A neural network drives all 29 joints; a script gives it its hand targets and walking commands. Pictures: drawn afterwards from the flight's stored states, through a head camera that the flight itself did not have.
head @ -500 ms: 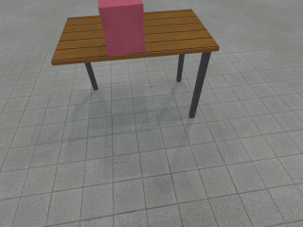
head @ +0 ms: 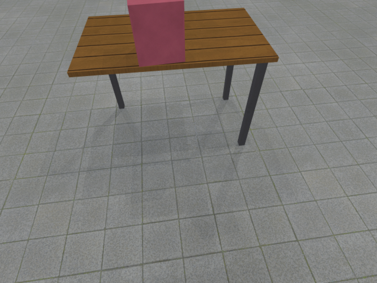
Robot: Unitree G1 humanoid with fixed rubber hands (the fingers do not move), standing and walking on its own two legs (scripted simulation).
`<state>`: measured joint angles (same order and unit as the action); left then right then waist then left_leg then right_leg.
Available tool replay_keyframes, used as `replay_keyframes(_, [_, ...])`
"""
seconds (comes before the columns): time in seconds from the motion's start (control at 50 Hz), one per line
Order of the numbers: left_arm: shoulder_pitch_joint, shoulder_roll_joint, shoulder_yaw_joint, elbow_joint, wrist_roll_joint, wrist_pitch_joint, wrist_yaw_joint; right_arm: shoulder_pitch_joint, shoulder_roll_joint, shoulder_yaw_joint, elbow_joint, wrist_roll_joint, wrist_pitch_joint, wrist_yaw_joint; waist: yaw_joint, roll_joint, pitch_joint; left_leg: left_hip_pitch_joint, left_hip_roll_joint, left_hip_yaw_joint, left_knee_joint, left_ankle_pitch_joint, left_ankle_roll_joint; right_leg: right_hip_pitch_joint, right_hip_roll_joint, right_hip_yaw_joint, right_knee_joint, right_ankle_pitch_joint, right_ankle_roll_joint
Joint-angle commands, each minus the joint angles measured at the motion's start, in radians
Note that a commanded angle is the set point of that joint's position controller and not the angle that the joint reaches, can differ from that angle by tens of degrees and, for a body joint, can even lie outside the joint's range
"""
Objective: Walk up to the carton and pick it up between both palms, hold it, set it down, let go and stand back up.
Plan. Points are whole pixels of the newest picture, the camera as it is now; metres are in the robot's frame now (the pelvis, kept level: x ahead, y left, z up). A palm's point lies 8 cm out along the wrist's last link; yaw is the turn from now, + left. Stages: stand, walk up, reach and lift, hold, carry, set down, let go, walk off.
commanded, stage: stand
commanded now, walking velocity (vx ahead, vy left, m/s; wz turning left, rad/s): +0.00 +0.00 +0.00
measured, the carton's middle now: (157, 26) +1.11 +0.15 +0.03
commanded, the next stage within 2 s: walk up in 0.08 s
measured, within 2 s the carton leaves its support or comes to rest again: neither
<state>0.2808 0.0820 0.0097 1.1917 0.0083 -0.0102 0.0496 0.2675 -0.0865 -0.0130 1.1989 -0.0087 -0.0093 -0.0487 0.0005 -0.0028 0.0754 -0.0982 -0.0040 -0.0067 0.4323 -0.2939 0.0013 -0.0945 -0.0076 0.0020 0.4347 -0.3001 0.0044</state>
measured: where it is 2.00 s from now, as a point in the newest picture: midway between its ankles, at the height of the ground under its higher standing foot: (169, 214)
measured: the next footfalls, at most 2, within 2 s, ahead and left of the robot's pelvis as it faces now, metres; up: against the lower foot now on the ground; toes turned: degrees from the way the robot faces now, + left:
left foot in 0.56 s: +0.11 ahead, +0.13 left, +0.00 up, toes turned +10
right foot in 0.98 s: +0.44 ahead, +0.01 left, +0.00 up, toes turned -3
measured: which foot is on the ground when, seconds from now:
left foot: down 0.00-0.38, up 0.40-0.54, down 0.56-1.00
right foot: down 0.00-0.56, up 0.58-0.96, down 0.98-1.00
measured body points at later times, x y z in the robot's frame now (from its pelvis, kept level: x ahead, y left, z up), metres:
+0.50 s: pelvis +0.04 +0.03 -0.02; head +0.02 +0.03 +0.43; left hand -0.02 +0.23 -0.18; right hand +0.04 -0.20 -0.17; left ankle +0.01 +0.11 -0.72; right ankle -0.04 -0.12 -0.74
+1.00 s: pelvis +0.24 +0.08 -0.04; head +0.27 +0.08 +0.41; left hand +0.38 +0.28 -0.16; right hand +0.17 -0.11 -0.18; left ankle +0.07 +0.12 -0.74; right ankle +0.40 +0.01 -0.74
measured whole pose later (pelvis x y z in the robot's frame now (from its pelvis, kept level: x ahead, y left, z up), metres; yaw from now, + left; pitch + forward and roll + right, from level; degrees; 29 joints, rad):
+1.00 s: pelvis +0.24 +0.08 -0.04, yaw +5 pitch +0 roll +1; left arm 0.16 0.09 0.01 0.76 0.02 -0.03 -0.01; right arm 0.60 -0.06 -0.04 0.85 -0.04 -0.09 -0.02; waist -0.09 0.01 0.07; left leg 0.01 -0.09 0.11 0.55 -0.57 0.09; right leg -0.54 -0.04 -0.14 0.62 -0.09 -0.07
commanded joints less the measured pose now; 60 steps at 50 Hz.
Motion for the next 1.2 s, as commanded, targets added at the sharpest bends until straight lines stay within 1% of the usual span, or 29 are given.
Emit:
replay_keyframes(0.0, [0.108,0.081,0.012,-0.006,0.001,-0.007,0.005,0.110,-0.078,-0.011,-0.006,0.000,-0.006,-0.004,-0.002,0.001,0.038,-0.027,0.089,-0.057,-0.069,0.330,0.031,-0.041,-0.078,0.054,-0.070,0.312,-0.033])
replay_keyframes(0.18, [0.116,0.102,0.014,-0.001,-0.003,-0.001,0.008,0.119,-0.063,-0.002,0.000,0.001,-0.014,0.003,0.000,0.032,0.053,-0.044,0.091,-0.078,-0.090,0.300,0.037,-0.050,-0.073,0.051,-0.068,0.274,-0.023])
replay_keyframes(0.24, [0.117,0.092,0.009,0.013,0.000,0.000,0.007,0.085,-0.119,-0.022,-0.029,0.001,-0.009,-0.002,0.002,-0.015,0.072,-0.045,0.091,-0.076,-0.090,0.276,0.037,-0.073,-0.078,0.059,-0.081,0.294,-0.032])
replay_keyframes(0.26, [0.138,0.125,0.031,-0.113,0.022,-0.015,-0.005,0.156,-0.138,-0.041,-0.132,-0.015,-0.014,0.027,0.007,0.011,-0.068,-0.070,0.050,-0.070,-0.020,-0.174,0.065,-0.002,-0.056,0.020,-0.006,-0.141,-0.047])
replay_keyframes(0.28, [0.106,0.150,0.043,-0.125,0.029,-0.017,-0.011,0.126,-0.135,-0.054,-0.151,-0.021,-0.014,0.037,0.008,0.003,0.008,-0.228,0.057,-0.116,-0.009,-0.371,0.074,-0.011,-0.068,0.086,-0.005,-0.314,-0.071])
replay_keyframes(0.3, [0.119,0.152,0.042,-0.138,0.030,-0.013,-0.016,0.122,-0.137,-0.054,-0.181,-0.022,-0.010,0.044,0.014,-0.022,0.045,-0.301,0.041,-0.117,0.008,-0.465,0.073,-0.049,-0.102,0.145,-0.046,-0.447,-0.089])
replay_keyframes(0.34, [0.198,0.188,0.060,-0.152,0.035,-0.016,-0.021,0.060,-0.090,-0.046,-0.253,-0.029,-0.015,0.052,0.062,-0.150,0.112,-0.423,-0.014,-0.013,0.200,-0.351,0.047,-0.015,-0.212,0.286,-0.191,-0.555,-0.143])
replay_keyframes(0.38, [0.248,0.189,0.067,-0.156,0.035,-0.025,-0.007,0.010,-0.071,-0.043,-0.321,-0.040,-0.030,0.061,0.088,-0.157,0.182,-0.585,0.005,0.049,0.406,-0.278,0.021,0.057,-0.343,0.441,-0.291,-0.466,-0.222])
replay_keyframes(0.44, [0.254,0.156,0.067,-0.194,0.025,-0.040,-0.008,-0.011,-0.079,-0.044,-0.387,-0.041,-0.051,0.068,0.076,-0.144,0.186,-0.600,0.073,0.040,0.450,-0.298,0.019,0.052,-0.373,0.420,-0.244,-0.164,-0.246])
replay_keyframes(0.46, [0.206,0.163,0.065,-0.215,0.029,-0.042,-0.010,0.028,-0.061,-0.038,-0.403,-0.034,-0.057,0.067,0.032,-0.138,0.205,-0.562,0.093,0.015,0.418,-0.299,0.029,-0.001,-0.385,0.387,-0.228,-0.117,-0.239])
replay_keyframes(0.5, [0.031,0.178,0.063,-0.277,0.020,-0.042,-0.013,0.214,-0.053,-0.045,-0.372,-0.022,-0.068,0.069,-0.087,-0.135,0.186,-0.240,0.092,0.023,0.167,-0.145,0.035,-0.219,-0.262,0.134,-0.095,-0.064,-0.147])
replay_keyframes(0.52, [-0.023,0.140,0.049,-0.307,0.011,-0.037,-0.028,0.384,-0.062,-0.056,-0.330,-0.026,-0.079,0.067,-0.168,-0.007,0.145,0.031,0.047,0.036,0.011,-0.009,0.034,-0.392,-0.151,0.005,0.130,-0.092,-0.096])
replay_keyframes(0.54, [-0.041,0.080,0.034,-0.327,0.008,-0.041,-0.048,0.550,-0.142,-0.089,-0.288,-0.040,-0.082,0.057,-0.221,0.263,0.088,0.174,0.150,-0.198,-0.105,-0.136,0.029,-0.534,-0.031,-0.081,0.489,-0.222,-0.051])
replay_keyframes(0.56, [0.006,0.070,0.030,-0.357,0.019,-0.042,-0.060,0.599,-0.202,-0.093,-0.298,-0.041,-0.081,0.045,-0.182,0.313,0.066,0.187,0.323,-0.534,-0.208,-0.237,0.059,-0.628,0.012,-0.042,0.694,-0.350,-0.012])
replay_keyframes(0.58, [0.004,0.127,0.039,-0.380,0.040,-0.033,-0.066,0.547,-0.238,-0.103,-0.317,-0.025,-0.068,0.030,-0.156,0.172,0.074,0.064,0.386,-0.684,-0.303,-0.425,0.139,-0.605,-0.011,0.006,0.738,-0.315,-0.008])
replay_keyframes(0.6, [-0.022,0.139,0.047,-0.412,0.059,-0.026,-0.070,0.472,-0.235,-0.108,-0.356,-0.024,-0.062,0.022,-0.132,0.136,0.126,-0.029,0.418,-0.741,-0.321,-0.464,0.185,-0.625,-0.040,0.006,0.813,-0.298,-0.008])
replay_keyframes(0.62, [-0.031,0.136,0.041,-0.423,0.054,-0.023,-0.067,0.368,-0.233,-0.106,-0.395,-0.020,-0.066,0.016,-0.099,0.131,0.152,-0.078,0.406,-0.655,-0.307,-0.475,0.194,-0.644,-0.084,0.019,0.843,-0.241,-0.008])
replay_keyframes(0.66, [0.068,0.084,0.022,-0.374,0.035,-0.017,-0.063,0.256,-0.184,-0.090,-0.458,-0.031,-0.073,0.007,-0.037,0.077,0.176,-0.090,0.350,-0.417,-0.273,-0.346,0.120,-0.640,-0.122,0.038,0.846,-0.114,-0.003])
replay_keyframes(0.72, [0.055,0.085,0.031,-0.384,0.032,-0.016,-0.071,0.340,-0.091,-0.060,-0.431,-0.031,-0.101,0.017,-0.030,0.037,0.166,-0.161,0.279,-0.238,-0.228,0.095,0.095,-0.588,-0.123,0.021,0.800,-0.004,-0.008])
replay_keyframes(0.8, [-0.081,0.039,0.002,-0.472,0.015,-0.020,-0.068,0.380,-0.083,-0.055,-0.418,-0.033,-0.114,0.003,-0.046,0.039,0.216,-0.145,0.256,-0.152,-0.220,0.383,0.099,-0.644,-0.099,-0.055,0.594,0.092,-0.005])
replay_keyframes(0.86, [-0.162,0.029,-0.009,-0.523,0.001,-0.035,-0.072,0.331,-0.082,-0.055,-0.431,-0.034,-0.119,0.009,-0.048,0.085,0.175,-0.189,0.153,-0.052,-0.201,0.318,0.096,-0.481,-0.056,-0.155,0.312,0.196,-0.022])
replay_keyframes(0.92, [-0.182,0.043,-0.003,-0.535,0.012,-0.041,-0.056,0.393,-0.131,-0.073,-0.428,-0.035,-0.101,0.017,-0.075,0.069,0.084,-0.062,0.167,-0.079,-0.039,0.439,0.112,-0.374,0.015,-0.200,0.162,0.127,-0.060])
replay_keyframes(0.96, [0.023,0.061,0.020,-0.492,0.022,-0.055,-0.041,0.379,-0.155,-0.074,-0.427,-0.028,-0.097,0.016,0.032,0.012,-0.041,-0.124,0.152,-0.083,0.203,0.427,0.102,-0.093,0.017,-0.175,0.072,0.224,-0.110])
replay_keyframes(0.98, [0.163,0.115,0.054,-0.458,0.041,-0.062,-0.037,0.387,-0.118,-0.056,-0.440,-0.016,-0.094,0.020,0.087,-0.083,-0.167,-0.251,0.104,-0.050,0.456,0.375,0.079,0.161,-0.031,-0.108,0.136,0.198,-0.150])
replay_keyframes(1.0, [0.309,0.186,0.093,-0.453,0.060,-0.066,-0.023,0.387,-0.096,-0.041,-0.471,-0.012,-0.092,0.024,0.160,-0.246,-0.320,-0.400,0.003,0.021,0.839,-0.007,0.050,0.341,-0.264,0.197,0.080,-0.006,-0.251])
replay_keyframes(1.02, [0.318,0.245,0.113,-0.470,0.029,-0.055,-0.013,0.386,-0.110,-0.032,-0.510,0.001,-0.073,0.032,0.149,-0.269,-0.418,-0.561,-0.117,0.029,1.024,-0.407,0.021,0.427,-0.478,0.637,-0.100,-0.200,-0.397])
replay_keyframes(1.04, [0.235,0.235,0.119,-0.491,0.033,-0.045,-0.002,0.347,-0.165,-0.051,-0.522,-0.006,-0.061,0.029,0.132,-0.171,-0.420,-0.613,-0.066,-0.023,1.103,-0.366,0.023,0.395,-0.526,0.774,-0.159,-0.306,-0.465])
replay_keyframes(1.12, [0.015,0.130,0.076,-0.538,0.038,-0.074,0.013,0.203,-0.117,-0.045,-0.537,-0.040,-0.053,0.048,0.056,0.006,-0.149,-0.605,0.070,-0.054,1.040,-0.193,0.022,0.015,-0.377,0.346,-0.152,-0.062,-0.299])
replay_keyframes(1.18, [-0.024,0.133,0.075,-0.513,0.028,-0.098,-0.009,0.215,-0.064,-0.028,-0.547,-0.035,-0.048,0.052,-0.002,0.016,-0.142,-0.464,0.075,-0.027,0.979,-0.189,-0.001,-0.185,-0.345,0.179,-0.147,0.087,-0.308])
